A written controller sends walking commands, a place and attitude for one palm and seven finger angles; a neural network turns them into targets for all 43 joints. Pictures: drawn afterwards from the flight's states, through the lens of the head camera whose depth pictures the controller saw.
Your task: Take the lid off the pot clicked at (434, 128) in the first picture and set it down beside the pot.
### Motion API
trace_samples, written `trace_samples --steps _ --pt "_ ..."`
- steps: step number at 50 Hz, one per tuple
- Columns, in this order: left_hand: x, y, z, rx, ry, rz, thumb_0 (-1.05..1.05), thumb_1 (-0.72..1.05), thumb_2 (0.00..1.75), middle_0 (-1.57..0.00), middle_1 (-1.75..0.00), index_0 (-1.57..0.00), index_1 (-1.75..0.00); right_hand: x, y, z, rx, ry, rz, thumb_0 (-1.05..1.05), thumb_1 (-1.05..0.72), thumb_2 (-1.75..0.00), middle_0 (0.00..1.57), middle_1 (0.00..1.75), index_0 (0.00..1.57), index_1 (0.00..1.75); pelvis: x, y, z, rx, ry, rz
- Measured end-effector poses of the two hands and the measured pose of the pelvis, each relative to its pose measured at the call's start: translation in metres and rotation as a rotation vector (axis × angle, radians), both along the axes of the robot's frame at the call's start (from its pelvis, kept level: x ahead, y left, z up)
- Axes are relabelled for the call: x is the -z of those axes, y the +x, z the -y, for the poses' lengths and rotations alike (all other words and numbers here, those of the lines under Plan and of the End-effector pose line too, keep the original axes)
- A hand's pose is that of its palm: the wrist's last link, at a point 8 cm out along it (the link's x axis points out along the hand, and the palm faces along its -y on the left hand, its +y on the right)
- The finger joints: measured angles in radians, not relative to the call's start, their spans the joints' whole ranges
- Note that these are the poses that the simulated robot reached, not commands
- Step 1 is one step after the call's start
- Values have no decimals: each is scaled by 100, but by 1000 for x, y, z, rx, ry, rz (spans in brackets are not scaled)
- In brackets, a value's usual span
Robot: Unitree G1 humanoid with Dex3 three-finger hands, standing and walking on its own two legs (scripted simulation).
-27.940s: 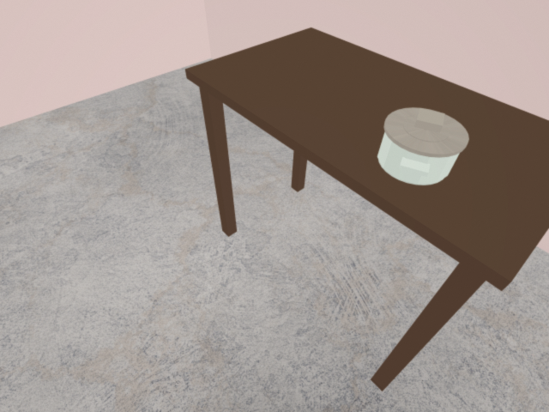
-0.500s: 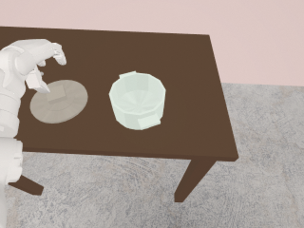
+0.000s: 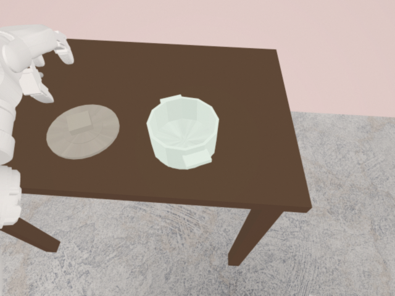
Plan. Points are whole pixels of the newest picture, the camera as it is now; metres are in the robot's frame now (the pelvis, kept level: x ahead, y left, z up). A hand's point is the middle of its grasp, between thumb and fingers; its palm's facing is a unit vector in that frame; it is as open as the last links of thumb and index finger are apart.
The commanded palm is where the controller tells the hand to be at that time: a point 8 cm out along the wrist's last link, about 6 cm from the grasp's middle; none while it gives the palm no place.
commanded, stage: raise the empty hand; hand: left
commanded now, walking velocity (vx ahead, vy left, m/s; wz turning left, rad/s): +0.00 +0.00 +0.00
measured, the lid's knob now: (80, 122) +0.48 +0.26 +0.05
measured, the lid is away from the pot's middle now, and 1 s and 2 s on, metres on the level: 0.24 0.24 0.24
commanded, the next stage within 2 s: draw the hand back to the body in 0.10 s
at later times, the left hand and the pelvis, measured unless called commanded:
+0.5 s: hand (41, 80) +0.45 +0.27 +0.20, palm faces -0.27 -0.03 -0.96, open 11.0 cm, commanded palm +0.41 +0.27 +0.26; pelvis +0.00 +0.00 +0.00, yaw -1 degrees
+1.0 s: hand (49, 74) +0.39 +0.20 +0.26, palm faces +0.33 -0.92 -0.21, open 10.8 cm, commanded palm +0.33 +0.26 +0.26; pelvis +0.00 -0.03 +0.00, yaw -1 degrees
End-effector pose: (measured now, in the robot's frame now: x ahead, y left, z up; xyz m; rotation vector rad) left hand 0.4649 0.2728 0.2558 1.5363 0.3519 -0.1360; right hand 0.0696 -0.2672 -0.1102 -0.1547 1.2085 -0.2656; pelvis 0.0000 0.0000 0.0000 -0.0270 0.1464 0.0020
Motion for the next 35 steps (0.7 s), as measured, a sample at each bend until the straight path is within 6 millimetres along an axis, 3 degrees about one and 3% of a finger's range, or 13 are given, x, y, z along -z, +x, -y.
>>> trace_samples --steps 6,22,28,35 --pt "-11 -1 1 -3 -5 19 0 -6 77 -42 -76 -42 -76 -1 -1 0 -1 -2 11 0 -91 -89 20 30 20 29 0 -2 0 0 1 2" --pt "-1 -9 9 38 -2 29 0 -6 77 -42 -76 -42 -76 -1 -6 -2 11 13 25 0 -91 -89 20 30 20 29 -1 -3 0 13 4 16" --pt "1 -29 5 45 2 51 0 -6 77 -42 -76 -42 -76 -3 11 -5 -26 33 67 0 -91 -89 20 30 20 29 -2 -3 0 7 6 31" --pt "3 -61 1 46 10 63 0 -6 77 -42 -76 -42 -76 -8 48 -13 -106 56 152 0 -91 -89 20 30 20 29 -2 -7 1 -11 7 51"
